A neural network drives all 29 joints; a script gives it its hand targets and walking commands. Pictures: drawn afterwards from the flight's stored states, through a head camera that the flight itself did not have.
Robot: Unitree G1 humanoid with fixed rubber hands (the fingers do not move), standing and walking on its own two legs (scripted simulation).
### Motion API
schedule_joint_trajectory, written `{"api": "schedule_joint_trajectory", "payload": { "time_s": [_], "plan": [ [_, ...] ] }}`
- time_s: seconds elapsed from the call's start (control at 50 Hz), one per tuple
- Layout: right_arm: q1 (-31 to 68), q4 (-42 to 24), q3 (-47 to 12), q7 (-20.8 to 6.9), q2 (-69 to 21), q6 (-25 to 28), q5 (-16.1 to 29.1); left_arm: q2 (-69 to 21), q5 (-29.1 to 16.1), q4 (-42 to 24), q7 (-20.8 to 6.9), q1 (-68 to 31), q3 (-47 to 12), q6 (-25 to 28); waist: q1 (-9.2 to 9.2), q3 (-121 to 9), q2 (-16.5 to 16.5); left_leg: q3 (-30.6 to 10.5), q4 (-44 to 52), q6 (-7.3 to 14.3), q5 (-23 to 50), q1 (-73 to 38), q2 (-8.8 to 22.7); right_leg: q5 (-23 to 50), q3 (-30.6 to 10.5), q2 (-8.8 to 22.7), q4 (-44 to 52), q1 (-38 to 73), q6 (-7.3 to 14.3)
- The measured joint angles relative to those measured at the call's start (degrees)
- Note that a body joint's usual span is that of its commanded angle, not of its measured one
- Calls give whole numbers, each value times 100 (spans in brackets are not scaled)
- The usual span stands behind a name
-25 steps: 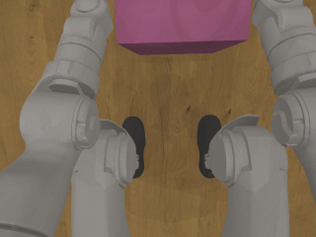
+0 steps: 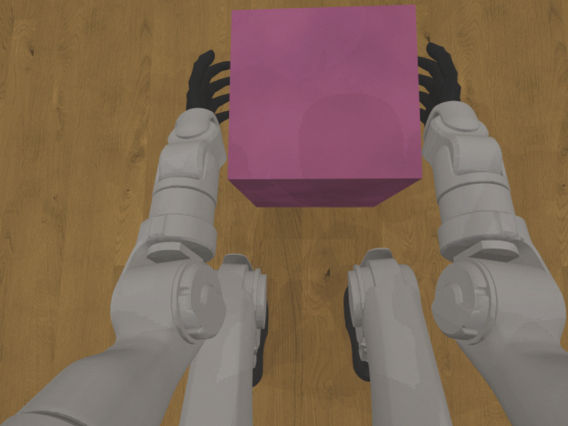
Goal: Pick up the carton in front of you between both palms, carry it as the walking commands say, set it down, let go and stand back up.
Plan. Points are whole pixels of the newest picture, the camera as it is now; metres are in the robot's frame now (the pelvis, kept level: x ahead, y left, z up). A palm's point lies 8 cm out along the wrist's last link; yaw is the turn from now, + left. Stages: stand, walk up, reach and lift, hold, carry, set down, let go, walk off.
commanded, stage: reach and lift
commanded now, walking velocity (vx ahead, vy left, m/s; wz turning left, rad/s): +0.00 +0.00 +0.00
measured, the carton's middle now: (317, 129) +0.51 -0.03 -0.13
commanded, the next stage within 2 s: none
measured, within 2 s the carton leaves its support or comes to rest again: neither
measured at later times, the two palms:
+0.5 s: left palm (147, 86) +0.47 +0.13 +0.08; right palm (498, 73) +0.47 -0.17 +0.08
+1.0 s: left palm out of the picture +0.43 +0.14 +0.24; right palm out of the picture +0.42 -0.16 +0.24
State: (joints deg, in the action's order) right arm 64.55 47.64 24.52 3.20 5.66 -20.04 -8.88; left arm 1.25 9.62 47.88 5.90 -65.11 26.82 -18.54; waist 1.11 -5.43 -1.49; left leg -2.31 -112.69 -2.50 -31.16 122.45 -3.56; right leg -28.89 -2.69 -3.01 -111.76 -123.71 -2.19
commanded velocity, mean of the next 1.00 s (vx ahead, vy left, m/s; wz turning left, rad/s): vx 0.00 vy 0.00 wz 0.00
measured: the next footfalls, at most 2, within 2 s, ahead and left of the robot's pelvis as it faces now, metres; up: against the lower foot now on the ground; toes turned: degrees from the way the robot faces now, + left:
none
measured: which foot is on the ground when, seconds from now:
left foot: down 0.00-1.00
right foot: down 0.00-1.00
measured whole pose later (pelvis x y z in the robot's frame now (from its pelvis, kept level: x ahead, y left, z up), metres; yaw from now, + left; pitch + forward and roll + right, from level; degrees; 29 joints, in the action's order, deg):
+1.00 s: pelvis +0.08 +0.00 +0.26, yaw -1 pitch +20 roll +0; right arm 26.8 33.2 19.0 2.4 -5.7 -20.9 -10.8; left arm -7.2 10.4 32.9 3.2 -26.3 19.2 -20.1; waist 0.4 -10.9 -0.6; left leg -3.8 -60.4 -0.8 -24.9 55.8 -2.6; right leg -23.3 -3.3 -1.9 -59.9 -56.9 -0.8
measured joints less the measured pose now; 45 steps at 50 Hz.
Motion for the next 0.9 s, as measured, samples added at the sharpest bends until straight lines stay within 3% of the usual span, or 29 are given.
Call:
{"api": "schedule_joint_trajectory", "payload": {
  "time_s": [0.08, 0.16, 0.38, 0.9],
  "plan": [
    [-57, -67, 182, -106, -117, -54, -281, -121, 267, -166, -95, 110, 201, -91, -50, -154, 56, 5, 441, -22, 138, -250, -38, 152, -51, -35, 439, 231, -6],
    [-159, -308, 232, -129, -265, -90, -389, -147, 240, -498, -173, 297, 173, -184, -30, -231, 51, -11, 792, -7, 232, -455, -79, 223, -58, 0, 772, 446, 2],
    [-1133, -1147, -79, -96, -526, -295, -135, -389, 21, -1298, -138, 1260, -237, -382, -2, -501, 20, -62, 1600, 41, 182, -1447, -66, 143, -32, 53, 1589, 1467, 20],
    [-3353, -1294, -438, -84, -1051, -40, -183, -793, 57, -1349, -243, 3464, -635, -103, -62, -673, 65, -133, 4530, 151, 466, -5692, 72, 405, -55, 100, 4495, 5708, 118]
  ]
}}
